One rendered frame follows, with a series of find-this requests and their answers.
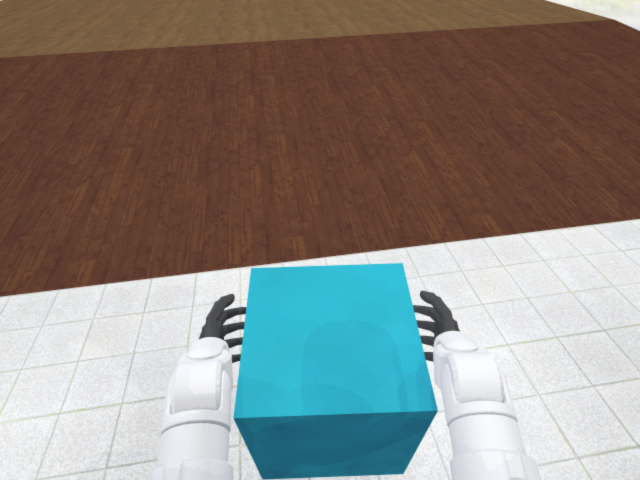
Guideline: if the robot right hand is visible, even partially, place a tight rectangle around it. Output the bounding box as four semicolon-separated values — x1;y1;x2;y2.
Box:
413;291;460;362

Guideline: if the robot left hand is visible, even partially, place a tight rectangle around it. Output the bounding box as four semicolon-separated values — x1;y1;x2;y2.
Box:
199;294;246;363

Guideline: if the right robot forearm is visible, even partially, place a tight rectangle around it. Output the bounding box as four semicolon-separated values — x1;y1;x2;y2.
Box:
433;331;541;480

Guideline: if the left robot forearm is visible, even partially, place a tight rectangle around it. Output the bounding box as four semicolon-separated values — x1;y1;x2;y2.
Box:
148;337;233;480

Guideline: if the carton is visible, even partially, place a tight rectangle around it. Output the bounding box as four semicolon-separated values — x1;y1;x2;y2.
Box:
233;263;438;479

